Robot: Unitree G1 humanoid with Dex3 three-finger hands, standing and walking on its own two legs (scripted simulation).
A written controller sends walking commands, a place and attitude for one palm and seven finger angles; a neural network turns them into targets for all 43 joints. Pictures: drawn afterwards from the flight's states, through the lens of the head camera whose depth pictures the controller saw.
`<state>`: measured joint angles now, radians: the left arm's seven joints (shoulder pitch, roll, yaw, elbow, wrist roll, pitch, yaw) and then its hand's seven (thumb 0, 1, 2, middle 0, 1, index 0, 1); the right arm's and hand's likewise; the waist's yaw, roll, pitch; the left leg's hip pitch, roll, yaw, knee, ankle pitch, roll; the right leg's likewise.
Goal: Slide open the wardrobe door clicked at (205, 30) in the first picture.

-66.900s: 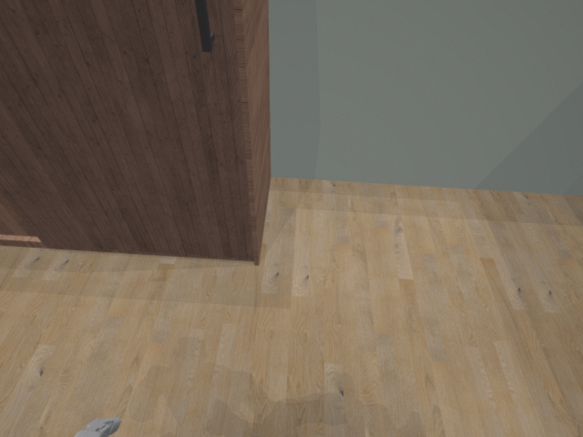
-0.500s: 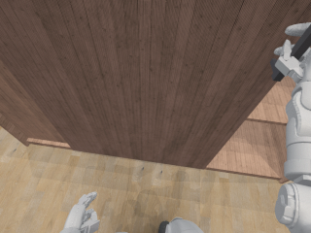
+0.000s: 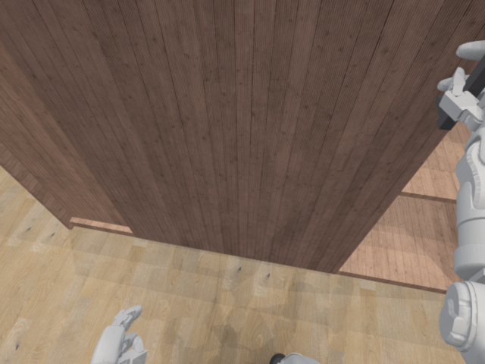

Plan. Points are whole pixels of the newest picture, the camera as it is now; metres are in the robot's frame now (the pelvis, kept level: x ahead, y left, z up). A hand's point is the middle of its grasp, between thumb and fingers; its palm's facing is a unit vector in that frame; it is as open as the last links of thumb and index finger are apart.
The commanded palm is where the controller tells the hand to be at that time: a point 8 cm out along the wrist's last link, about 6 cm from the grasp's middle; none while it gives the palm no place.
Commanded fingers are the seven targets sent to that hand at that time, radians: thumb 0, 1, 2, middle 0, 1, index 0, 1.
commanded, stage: stop walking and hold the door there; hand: right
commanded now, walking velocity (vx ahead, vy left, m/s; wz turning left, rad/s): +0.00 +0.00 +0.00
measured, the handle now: (472, 72) +0.48 -0.30 +0.23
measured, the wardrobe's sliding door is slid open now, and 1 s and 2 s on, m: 0.50 0.50 0.50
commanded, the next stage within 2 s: loosen the grip on the handle in 0.38 s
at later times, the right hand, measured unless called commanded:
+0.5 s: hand (451, 95) +0.45 -0.26 +0.21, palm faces +0.40 +0.90 -0.18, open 5.5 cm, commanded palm +0.41 -0.30 +0.21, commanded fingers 0.00 -0.66 -0.78 0.45 1.40 0.45 1.40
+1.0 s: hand (455, 99) +0.45 -0.27 +0.20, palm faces +0.41 +0.89 -0.20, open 13.8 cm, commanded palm +0.41 -0.30 +0.21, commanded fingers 0.00 0.55 -0.20 0.25 1.15 0.25 1.15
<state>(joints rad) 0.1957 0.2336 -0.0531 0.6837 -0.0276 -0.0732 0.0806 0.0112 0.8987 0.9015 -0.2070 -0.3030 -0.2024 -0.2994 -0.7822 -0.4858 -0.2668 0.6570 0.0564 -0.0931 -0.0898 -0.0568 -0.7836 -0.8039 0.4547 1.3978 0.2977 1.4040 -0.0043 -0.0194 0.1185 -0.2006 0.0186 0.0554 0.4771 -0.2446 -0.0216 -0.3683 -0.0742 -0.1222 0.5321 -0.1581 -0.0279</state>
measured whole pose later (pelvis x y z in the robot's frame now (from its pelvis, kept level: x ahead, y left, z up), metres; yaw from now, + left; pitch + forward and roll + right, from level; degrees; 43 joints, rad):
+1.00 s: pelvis -0.02 +0.01 -0.01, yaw +3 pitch +4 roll +1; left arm 0.36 0.27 -0.01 0.74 -0.01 -0.13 0.08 0.01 0.90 0.90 -0.21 -0.30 -0.20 -0.30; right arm -0.82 -0.59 -0.38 0.89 -0.06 -0.17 -0.05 -0.01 0.48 -0.24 0.35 1.27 0.32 1.26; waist 0.06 0.01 -0.02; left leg -0.37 -0.01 0.02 0.60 -0.29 0.00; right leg -0.49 -0.03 -0.04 0.58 -0.16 -0.02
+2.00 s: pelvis +0.04 +0.02 -0.01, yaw +3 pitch +6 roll +1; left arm 0.36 0.28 0.00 0.66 -0.04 -0.05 0.12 0.01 0.90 0.90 -0.21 -0.30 -0.20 -0.30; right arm -0.40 -0.66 -0.65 0.53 0.13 -0.07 0.23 -0.02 0.55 -0.20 0.26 1.15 0.26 1.16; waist 0.01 -0.02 -0.07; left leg -0.32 -0.02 0.01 0.56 -0.36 0.00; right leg -0.47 -0.04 -0.04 0.61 -0.25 -0.01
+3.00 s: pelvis +0.02 +0.02 +0.00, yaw +1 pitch -3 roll +1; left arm 0.25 0.29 -0.06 0.61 -0.10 -0.24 0.14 0.02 0.90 0.90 -0.20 -0.30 -0.20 -0.30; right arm -0.02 -0.51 -0.58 0.09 0.39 0.25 0.43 -0.02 0.55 -0.20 0.25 1.15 0.25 1.15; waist -0.07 -0.06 -0.06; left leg -0.14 -0.01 0.05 0.50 -0.32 0.00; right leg -0.29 -0.02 0.00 0.53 -0.19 0.00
